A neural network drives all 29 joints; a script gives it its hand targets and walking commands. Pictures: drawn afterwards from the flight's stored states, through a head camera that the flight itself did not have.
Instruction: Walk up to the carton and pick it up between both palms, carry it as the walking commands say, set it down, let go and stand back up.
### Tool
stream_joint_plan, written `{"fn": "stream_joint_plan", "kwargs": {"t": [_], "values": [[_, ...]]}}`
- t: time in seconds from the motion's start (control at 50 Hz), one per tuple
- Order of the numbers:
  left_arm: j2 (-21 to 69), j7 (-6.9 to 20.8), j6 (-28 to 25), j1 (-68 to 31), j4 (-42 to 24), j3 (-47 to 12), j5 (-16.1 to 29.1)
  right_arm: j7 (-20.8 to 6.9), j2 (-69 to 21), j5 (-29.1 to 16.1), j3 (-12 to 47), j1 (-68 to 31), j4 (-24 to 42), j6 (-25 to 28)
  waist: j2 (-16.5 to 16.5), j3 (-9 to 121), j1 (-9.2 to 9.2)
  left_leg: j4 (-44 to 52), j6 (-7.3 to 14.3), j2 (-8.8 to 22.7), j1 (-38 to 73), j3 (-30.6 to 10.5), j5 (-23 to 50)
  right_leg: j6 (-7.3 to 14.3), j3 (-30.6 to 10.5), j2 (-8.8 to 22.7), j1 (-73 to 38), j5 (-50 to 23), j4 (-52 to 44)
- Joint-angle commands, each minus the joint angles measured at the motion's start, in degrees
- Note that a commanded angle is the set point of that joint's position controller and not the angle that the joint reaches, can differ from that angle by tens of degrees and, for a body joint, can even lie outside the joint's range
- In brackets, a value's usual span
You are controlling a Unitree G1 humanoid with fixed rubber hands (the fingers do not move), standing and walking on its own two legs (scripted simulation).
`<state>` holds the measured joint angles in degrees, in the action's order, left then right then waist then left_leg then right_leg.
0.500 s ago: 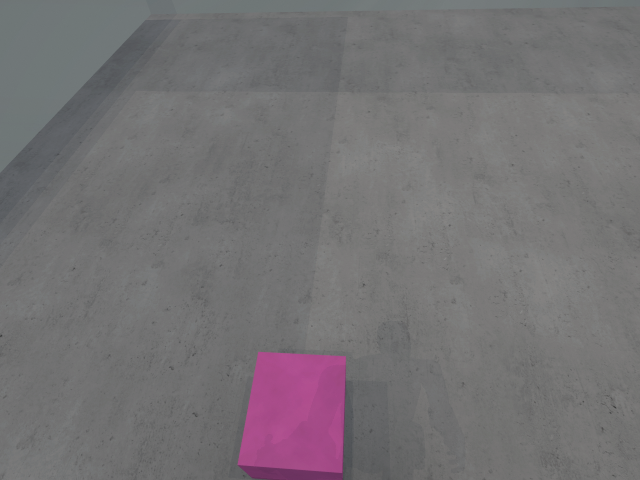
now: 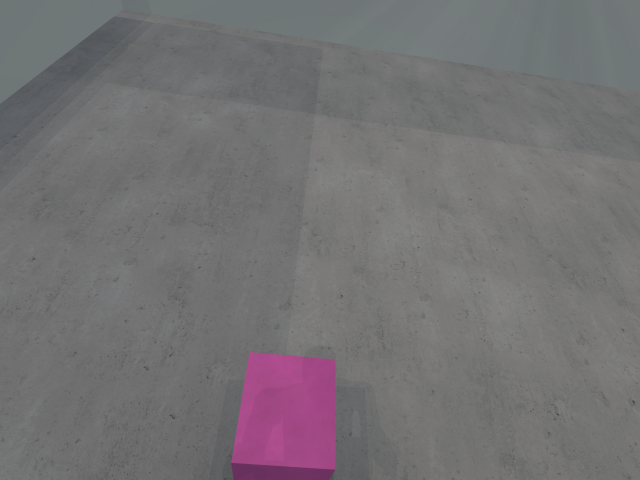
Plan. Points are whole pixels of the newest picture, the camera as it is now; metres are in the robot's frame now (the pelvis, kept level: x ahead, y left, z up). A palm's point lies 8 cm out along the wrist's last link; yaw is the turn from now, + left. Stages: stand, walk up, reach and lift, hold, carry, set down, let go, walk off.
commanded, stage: walk up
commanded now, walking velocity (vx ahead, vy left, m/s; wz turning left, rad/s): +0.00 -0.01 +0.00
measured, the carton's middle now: (286, 418) +0.45 +0.02 -0.69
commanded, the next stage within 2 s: stand in 1.48 s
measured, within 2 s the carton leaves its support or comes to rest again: neither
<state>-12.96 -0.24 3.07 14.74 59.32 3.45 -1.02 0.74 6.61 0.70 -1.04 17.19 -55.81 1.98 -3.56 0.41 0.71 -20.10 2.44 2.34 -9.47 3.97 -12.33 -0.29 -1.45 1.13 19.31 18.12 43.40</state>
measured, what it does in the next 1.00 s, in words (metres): steps on the spot: right foot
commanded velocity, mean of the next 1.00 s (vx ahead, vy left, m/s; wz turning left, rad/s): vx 0.00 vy -0.01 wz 0.01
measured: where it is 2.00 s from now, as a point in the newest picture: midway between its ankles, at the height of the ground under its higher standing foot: outside the picture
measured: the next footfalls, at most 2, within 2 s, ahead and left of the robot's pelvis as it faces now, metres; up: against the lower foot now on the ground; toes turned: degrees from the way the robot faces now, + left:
right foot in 0.18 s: -0.02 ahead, -0.13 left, +0.00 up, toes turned +2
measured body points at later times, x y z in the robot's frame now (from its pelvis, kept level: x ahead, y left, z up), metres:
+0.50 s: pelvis -0.02 -0.01 -0.01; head -0.01 +0.00 +0.44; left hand -0.02 +0.20 -0.17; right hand -0.05 -0.22 -0.17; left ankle -0.02 +0.08 -0.75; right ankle -0.06 -0.12 -0.75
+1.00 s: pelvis -0.02 -0.04 -0.01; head -0.01 -0.04 +0.44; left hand -0.05 +0.16 -0.17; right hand -0.05 -0.24 -0.17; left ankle -0.02 +0.08 -0.75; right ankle -0.06 -0.12 -0.75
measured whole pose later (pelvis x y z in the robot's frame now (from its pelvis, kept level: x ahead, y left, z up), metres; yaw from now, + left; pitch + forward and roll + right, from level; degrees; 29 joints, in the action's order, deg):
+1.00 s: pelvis -0.02 -0.04 -0.01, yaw +0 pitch -1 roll +0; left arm -5.7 -2.8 -2.4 19.4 66.1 -0.3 -0.5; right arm 2.4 5.7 0.8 -2.0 17.5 -66.3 -0.1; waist 0.4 -2.0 -0.3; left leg -20.6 -0.5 1.6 -8.7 3.9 -11.0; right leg 3.2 3.3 -2.2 4.7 14.0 19.4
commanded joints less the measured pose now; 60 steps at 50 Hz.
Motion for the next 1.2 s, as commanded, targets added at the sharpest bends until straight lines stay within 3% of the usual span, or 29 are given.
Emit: {"fn": "stream_joint_plan", "kwargs": {"t": [0.0,0.08,0.12,0.16,0.18,0.2,0.22,0.24,0.32,0.52,0.86,1.18], "values": [[-1.85,-0.95,-0.48,0.36,-0.8,0.31,0.37,0.73,7.2,0.09,-0.89,4.31,-0.33,0.89,15.92,-1.85,-0.96,5.63,3.06,10.68,5.83,-9.75,19.49,-0.42,1.48,-0.77,2.5,2.18,-4.68],[-0.81,-2.44,-1.38,-0.34,0.2,-0.22,1.32,1.83,7.09,0.24,-1.24,5.7,-2.07,0.28,15.24,-0.7,-1.76,2.13,5.59,11.85,10.94,-11.57,30.64,0.17,1.53,-0.54,-0.35,4.79,-15.21],[-0.44,-2.73,-1.89,1.55,1.5,-0.46,1.59,1.96,7.05,0.28,-1.46,5.12,-2.61,0.08,13.33,-0.02,-0.88,1.12,5.14,11.74,10.57,-11.28,33.35,0.71,1.03,0.59,-5.47,-2.18,-22.85],[-0.5,-2.88,-2.63,5.18,3.59,-0.79,1.21,1.59,6.45,-0.25,-1.5,4.81,-3.08,-0.06,9.1,1.73,-0.41,0.81,2.45,10.08,5.13,-9.89,28.01,0.74,0.29,3.29,-16.05,-15.43,-27.64],[-1.93,-2.91,-2.9,5.22,3.74,-0.72,0.54,1.25,5.55,-0.69,-1.26,5.94,-3.28,-0.02,5.93,2.51,-1.18,1.64,1.1,9.23,0.26,-9.49,20.26,1.08,-1.61,5.73,-21.18,-18.83,-25.57],[-1.67,-2.85,-2.97,4.63,3.96,-0.92,0.14,1.0,5.45,-0.98,-1.37,5.52,-3.46,-0.14,3.42,1.04,-1.79,2.91,0.58,7.47,-3.38,-8.53,12.02,1.36,-1.96,6.78,-22.48,-19.06,-24.92],[-0.59,-2.56,-2.79,3.15,4.51,-1.0,0.14,1.01,3.98,-0.99,-1.33,4.65,-3.98,-0.32,-1.27,-2.56,-2.12,4.58,0.27,4.94,-3.11,-6.87,9.12,1.6,-0.44,6.08,-18.14,-17.96,-24.54],[1.0,-2.28,-2.84,2.53,4.55,-1.49,0.29,1.25,4.49,-0.76,-1.32,3.68,-4.41,-0.44,-2.0,-4.17,-1.3,4.27,0.0,4.54,-0.87,-6.29,9.28,1.34,0.01,5.58,-14.47,-15.43,-25.51],[1.6,-2.82,-3.37,3.9,5.77,-2.44,0.92,1.01,5.28,-0.01,-1.88,4.33,-6.29,-0.67,1.02,-4.84,-1.07,3.79,-0.47,5.06,1.6,-6.76,12.06,1.41,0.3,5.23,-12.09,-12.83,-26.59],[1.99,-2.79,-4.42,5.13,6.68,-2.98,0.68,1.38,3.54,-0.06,-1.53,4.98,-8.86,-1.3,4.47,-5.38,-1.31,3.79,-1.19,4.23,2.3,-5.84,7.44,2.49,-0.83,5.51,-9.79,-10.11,-27.53],[3.65,-2.68,-5.44,8.94,7.0,-3.4,0.54,1.66,2.93,0.07,-1.38,4.59,-10.07,-1.88,3.11,-5.4,-1.18,2.2,-2.1,4.33,2.01,-5.06,7.38,3.31,-1.74,5.45,-9.18,-11.97,-28.44],[3.57,-2.68,-5.94,10.9,5.99,-2.91,0.39,1.92,2.41,-0.05,-1.43,4.49,-10.91,-2.08,2.85,-5.07,-0.77,0.6,-3.03,4.11,0.56,-3.53,7.38,3.17,-2.37,5.81,-11.3,-20.87,-27.66]]}}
